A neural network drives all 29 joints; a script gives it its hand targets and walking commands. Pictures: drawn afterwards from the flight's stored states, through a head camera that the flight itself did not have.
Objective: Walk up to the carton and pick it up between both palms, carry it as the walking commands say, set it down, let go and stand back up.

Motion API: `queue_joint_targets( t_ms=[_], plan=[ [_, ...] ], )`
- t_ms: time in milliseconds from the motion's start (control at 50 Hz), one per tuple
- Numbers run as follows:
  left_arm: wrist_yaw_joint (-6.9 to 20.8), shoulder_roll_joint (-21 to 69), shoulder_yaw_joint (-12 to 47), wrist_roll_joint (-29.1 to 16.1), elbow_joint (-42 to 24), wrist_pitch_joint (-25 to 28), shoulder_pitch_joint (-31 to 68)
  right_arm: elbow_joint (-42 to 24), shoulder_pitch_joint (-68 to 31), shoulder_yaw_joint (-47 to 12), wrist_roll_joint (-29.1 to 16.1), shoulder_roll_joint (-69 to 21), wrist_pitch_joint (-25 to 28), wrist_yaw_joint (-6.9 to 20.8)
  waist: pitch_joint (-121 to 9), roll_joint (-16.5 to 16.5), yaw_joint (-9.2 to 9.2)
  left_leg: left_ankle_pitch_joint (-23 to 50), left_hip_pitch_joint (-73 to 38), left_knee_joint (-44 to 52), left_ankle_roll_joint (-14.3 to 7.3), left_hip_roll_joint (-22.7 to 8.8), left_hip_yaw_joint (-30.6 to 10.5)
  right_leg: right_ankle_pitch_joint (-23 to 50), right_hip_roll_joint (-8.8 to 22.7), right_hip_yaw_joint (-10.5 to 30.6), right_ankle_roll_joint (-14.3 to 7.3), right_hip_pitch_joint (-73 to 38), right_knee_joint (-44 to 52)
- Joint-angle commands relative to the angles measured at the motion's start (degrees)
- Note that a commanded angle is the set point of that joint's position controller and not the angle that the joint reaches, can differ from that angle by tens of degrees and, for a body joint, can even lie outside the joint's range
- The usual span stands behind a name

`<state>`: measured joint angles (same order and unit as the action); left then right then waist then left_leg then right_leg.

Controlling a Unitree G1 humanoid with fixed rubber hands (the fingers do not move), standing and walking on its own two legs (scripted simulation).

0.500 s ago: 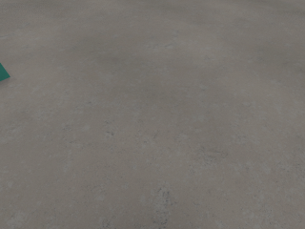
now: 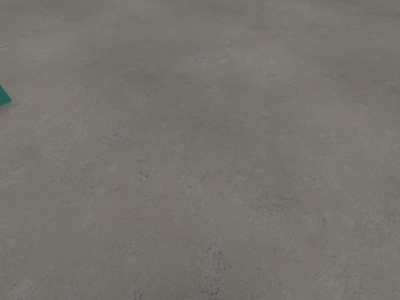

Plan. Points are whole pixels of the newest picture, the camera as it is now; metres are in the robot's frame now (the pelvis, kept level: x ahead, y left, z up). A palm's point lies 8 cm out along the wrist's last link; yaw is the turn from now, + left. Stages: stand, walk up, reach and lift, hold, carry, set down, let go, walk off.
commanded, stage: walk up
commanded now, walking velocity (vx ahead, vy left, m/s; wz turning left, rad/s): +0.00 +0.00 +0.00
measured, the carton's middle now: out of the picture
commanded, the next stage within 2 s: none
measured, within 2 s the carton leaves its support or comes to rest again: neither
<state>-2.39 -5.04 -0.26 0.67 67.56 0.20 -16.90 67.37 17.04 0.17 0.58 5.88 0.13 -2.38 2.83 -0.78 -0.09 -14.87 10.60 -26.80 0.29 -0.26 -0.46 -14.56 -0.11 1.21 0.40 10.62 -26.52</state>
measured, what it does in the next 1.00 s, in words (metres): walks ahead, turning left: left foot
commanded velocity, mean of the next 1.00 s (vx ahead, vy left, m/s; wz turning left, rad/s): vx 0.00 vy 0.00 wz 0.00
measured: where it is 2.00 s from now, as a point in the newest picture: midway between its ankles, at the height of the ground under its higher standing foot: (98, 199)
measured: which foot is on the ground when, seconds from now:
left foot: down 0.00-0.22, up 0.24-0.56, down 0.58-1.00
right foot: down 0.00-0.58, up 0.60-1.00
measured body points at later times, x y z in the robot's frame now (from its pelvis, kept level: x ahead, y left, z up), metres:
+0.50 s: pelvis +0.06 +0.07 -0.01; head +0.05 +0.09 +0.44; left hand +0.01 +0.34 -0.16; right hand +0.20 -0.21 -0.12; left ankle +0.14 +0.27 -0.69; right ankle -0.01 -0.13 -0.74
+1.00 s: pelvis +0.31 +0.21 -0.02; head +0.31 +0.18 +0.43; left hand +0.32 +0.49 -0.11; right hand +0.40 -0.02 -0.17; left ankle +0.16 +0.28 -0.74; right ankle +0.51 +0.18 -0.72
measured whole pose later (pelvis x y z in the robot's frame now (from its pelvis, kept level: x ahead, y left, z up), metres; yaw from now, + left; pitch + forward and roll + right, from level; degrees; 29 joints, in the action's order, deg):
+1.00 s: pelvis +0.31 +0.21 -0.02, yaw +30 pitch -1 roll +1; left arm 2.7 -13.0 0.0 2.1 41.3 3.3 -14.0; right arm 51.9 28.5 1.0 2.5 14.0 3.0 2.6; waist -1.4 -1.9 3.8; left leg -27.8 4.9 -33.7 -1.5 0.3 -1.7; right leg -8.5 5.1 -3.5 -0.1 32.3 -40.4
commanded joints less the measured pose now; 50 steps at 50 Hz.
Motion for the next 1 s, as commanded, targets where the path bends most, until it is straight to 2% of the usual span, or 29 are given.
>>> queue_joint_targets(
  t_ms=[0, 160, 180, 200, 220, 240, 260, 280, 340, 400, 440, 480, 500, 520, 540, 560, 580, 600, 620, 640, 660, 680, 740, 780, 840, 880, 920, 960, 980],
  plan=[
    [-0.2, -4.4, -0.7, 0.0, -0.2, 0.4, -5.3, -0.3, 5.1, 0.6, 0.0, 4.1, 0.4, -0.2, 2.4, 0.8, -0.07, 7.0, 1.2, 5.3, -1.5, -4.0, -3.8, 7.2, 3.7, 3.7, -1.7, 1.6, 5.2],
    [-0.3, -4.5, -1.0, -0.1, -0.3, 0.3, -5.4, -0.2, 5.3, 0.7, 0.0, 4.1, 0.3, -0.3, 2.7, 0.7, -0.13, 7.0, 1.1, 5.6, -1.4, -3.9, -3.6, 7.1, 3.6, 3.7, -1.7, 1.3, 5.2],
    [-0.3, -17.4, -4.6, 1.9, -8.2, 2.0, -3.9, -8.2, -0.4, 3.6, 0.5, 16.8, 0.5, 2.1, -2.7, 6.6, -4.69, -24.8, 23.7, -9.0, -3.6, -0.4, -6.9, -26.2, 9.8, 8.5, -8.2, -15.0, 4.6],
    [-0.9, -19.6, -6.1, 2.8, -7.8, 2.3, -6.4, -12.1, -8.9, 3.5, 0.1, 16.2, 0.0, 3.3, 0.9, 15.3, -6.97, -16.2, 40.0, -24.7, -0.9, 1.4, -1.1, -35.7, 22.1, 21.7, -13.1, -20.7, 15.2],
    [-2.0, -18.1, -5.8, 3.9, -9.2, 2.7, -7.5, -15.0, -12.9, 3.5, 2.7, 15.2, -0.2, 3.3, 3.9, 8.0, -6.69, -16.5, 42.4, -33.0, 1.0, -7.0, -2.6, -31.7, 29.8, 28.4, -17.0, -15.5, 16.1],
    [-2.5, -16.0, -5.6, 3.2, -9.6, 3.5, -5.9, -16.0, -11.9, 4.4, 2.8, 13.7, -0.4, 4.4, 5.2, 4.2, -5.57, -12.5, 42.9, -36.4, 1.6, -10.3, -4.5, -30.8, 31.4, 26.1, -16.7, -13.6, 17.2],
    [-2.7, -15.5, -5.6, 3.3, -10.2, 4.4, -3.0, -15.9, -8.9, 4.6, 2.6, 13.0, -0.4, 5.2, 4.4, 5.2, -2.50, -9.0, 42.1, -37.7, 2.4, -11.6, -5.8, -29.3, 30.4, 21.6, -15.1, -12.0, 18.6],
    [-2.8, -15.2, -5.4, 3.7, -10.8, 5.2, -0.8, -16.3, -6.7, 4.5, 2.7, 12.6, -0.5, 5.9, 3.0, 6.7, -0.65, -6.8, 40.0, -39.4, 3.4, -12.2, -5.4, -27.3, 29.1, 16.7, -13.9, -9.9, 18.6],
    [-2.3, -16.2, -4.8, 4.1, -11.7, 6.6, -0.4, -17.2, -6.1, 4.5, 2.4, 12.5, -1.2, 7.8, 3.0, 8.6, 0.53, -4.7, 35.1, -36.4, 4.0, -12.1, -1.9, -29.4, 26.6, 4.0, -12.7, -5.1, 19.6],
    [-1.3, -18.4, -4.7, 5.0, -13.0, 6.3, 1.0, -18.4, -8.1, 3.3, 1.6, 11.6, -1.3, 8.9, 7.0, 12.1, 2.05, 0.4, 28.0, -26.4, 2.2, -11.4, 3.9, -29.7, 23.4, -8.5, -10.6, 0.5, 21.5],
    [-0.7, -19.0, -4.7, 5.6, -14.6, 5.4, 1.5, -18.8, -8.5, 2.6, 1.1, 11.6, -0.7, 9.3, 8.4, 11.7, 2.62, 3.0, 19.1, -21.2, 1.1, -9.2, 9.0, -29.2, 21.7, -14.6, -10.0, 5.5, 19.3],
    [-0.1, -19.7, -4.6, 5.9, -16.2, 4.5, 1.4, -17.7, -5.0, 2.5, 1.2, 12.7, 0.1, 8.6, 7.3, 9.3, 3.62, 0.5, 11.0, -19.4, -0.1, -5.8, 13.2, -30.3, 22.3, -15.7, -10.7, 7.5, 12.7],
    [0.3, -20.0, -4.6, 5.8, -17.2, 3.7, 1.4, -16.9, -2.0, 2.5, 1.3, 12.9, 0.6, 8.1, 6.6, 6.7, 4.85, -0.8, 6.8, -16.6, -0.8, -4.0, 14.7, -29.7, 21.6, -16.7, -10.4, 8.3, 6.3],
    [1.0, -19.5, -4.3, 6.2, -17.8, 3.0, 1.2, -15.2, 3.8, 3.1, 1.1, 14.6, 1.1, 7.3, 3.3, 1.2, 7.33, -3.5, -0.6, -14.4, -1.8, -1.3, 15.1, -24.3, 18.7, -18.1, -9.9, 9.9, -5.7],
    [2.0, -16.8, -3.1, 6.6, -19.4, 2.4, 0.6, -12.3, 13.6, 4.3, 0.7, 18.7, 1.6, 6.0, -1.7, -11.4, 11.14, -11.3, -12.1, -11.4, -4.3, 1.8, 10.7, -13.5, 12.8, -20.1, -8.3, 16.7, -29.5],
    [3.9, -12.2, -0.5, 5.3, -24.1, 2.8, 1.5, -12.5, 19.9, 5.5, 0.3, 25.9, 1.4, 4.6, -4.5, -27.1, 12.39, -30.2, -17.1, 2.9, -9.2, -10.8, -22.1, -24.9, 4.6, -14.0, -5.0, 32.5, -51.4],
    [4.7, -14.0, -0.4, 3.8, -28.3, 3.7, 5.8, -16.4, 15.6, 5.2, -1.0, 28.2, 1.0, 3.2, -6.2, -17.9, 11.13, -40.2, -14.8, 18.3, -14.8, -21.7, -45.8, -22.2, 4.3, -0.7, -4.6, 39.0, -55.0],
    [5.3, -14.9, -0.8, 2.5, -29.4, 4.6, 6.6, -16.7, 11.6, 5.7, -2.0, 28.7, 0.2, 1.9, -4.1, -10.5, 9.04, -47.1, -9.0, 21.2, -15.4, -23.0, -46.7, -17.4, 7.9, 2.4, -3.0, 39.1, -53.2],
    [5.7, -14.9, -0.6, 2.1, -28.6, 5.0, 4.6, -17.0, 8.8, 6.0, -1.5, 28.2, 0.1, 1.1, -2.9, -12.5, 6.44, -48.0, -6.2, 19.0, -15.5, -21.8, -43.4, -17.3, 8.8, 1.7, -2.4, 38.5, -52.2],
    [5.6, -15.6, -0.5, 2.2, -28.6, 5.2, 3.8, -18.0, 5.2, 5.9, -0.7, 27.0, 0.6, 1.0, -2.0, -13.1, 4.53, -42.2, -4.3, 15.9, -15.9, -20.9, -37.9, -17.1, 10.8, 1.8, -1.3, 37.8, -48.6],
    [5.5, -16.4, -0.7, 2.2, -28.9, 5.0, 3.8, -19.1, 3.5, 5.7, -0.2, 24.9, 1.6, 1.3, -2.4, -10.7, 2.87, -36.2, -0.5, 14.4, -14.6, -18.9, -31.3, -16.5, 12.0, 2.2, -0.6, 33.9, -44.5],
    [5.5, -17.0, -1.1, 2.1, -28.4, 4.8, 3.0, -19.7, 3.2, 5.3, 0.2, 23.4, 2.3, 1.8, -2.9, -8.6, 2.51, -32.4, 3.9, 13.7, -13.5, -16.7, -26.1, -15.8, 11.2, 1.3, -0.6, 29.9, -41.5],
    [5.5, -15.7, -1.1, 2.0, -29.4, 3.6, 3.3, -20.3, 3.8, 4.7, 0.9, 21.6, 3.7, 2.6, -0.1, -6.1, 1.25, -33.6, 10.1, 14.9, -15.5, -17.3, -25.0, -11.7, 10.3, -0.2, -0.1, 29.2, -34.7],
    [5.6, -14.8, -1.1, 1.6, -29.5, 3.3, 3.8, -21.1, 3.9, 4.6, 1.1, 20.5, 3.9, 3.0, 1.8, -3.7, 0.77, -33.7, 11.7, 15.3, -14.2, -15.4, -22.4, -3.5, 8.9, -1.4, -0.2, 28.0, -30.0],
    [5.5, -13.4, -1.0, 1.5, -30.2, 3.6, 5.7, -21.8, 3.8, 4.6, 1.4, 19.9, 4.6, 3.9, 3.3, -2.5, 0.58, -28.3, 12.9, 15.1, -12.5, -12.7, -17.3, 6.4, 6.8, -3.1, -0.4, 24.0, -23.2],
    [5.3, -13.0, -1.3, 1.5, -30.5, 3.9, 7.3, -21.4, 5.6, 4.3, 1.6, 19.5, 4.9, 4.3, 4.2, -2.3, 1.27, -25.3, 12.0, 14.5, -11.6, -11.5, -14.8, 8.1, 5.7, -4.2, -0.6, 21.3, -19.2],
    [4.9, -12.9, -1.6, 1.2, -30.3, 4.2, 5.9, -21.0, 6.1, 4.0, 1.9, 19.6, 4.9, 4.4, 4.6, -2.9, 0.94, -22.9, 11.4, 11.2, -11.1, -10.9, -12.7, 7.7, 4.9, -5.1, -0.6, 16.7, -15.2],
    [3.9, -13.9, -2.3, 1.3, -27.9, 4.4, -3.4, -20.7, 4.8, 3.4, 2.1, 19.0, 4.4, 4.6, 1.9, 0.6, -3.62, -21.2, 14.4, -0.7, -9.5, -7.9, -9.1, 5.9, 3.4, -6.6, -0.3, 2.7, -10.1],
    [3.2, -16.5, -3.5, 1.8, -25.6, 4.9, -11.8, -20.7, 5.8, 2.4, 2.5, 16.6, 4.1, 4.9, -3.7, 7.5, -6.92, -17.6, 20.0, -18.1, -7.8, -3.3, -5.6, -2.7, 3.9, -2.5, -0.7, -10.2, -9.4]
  ],
)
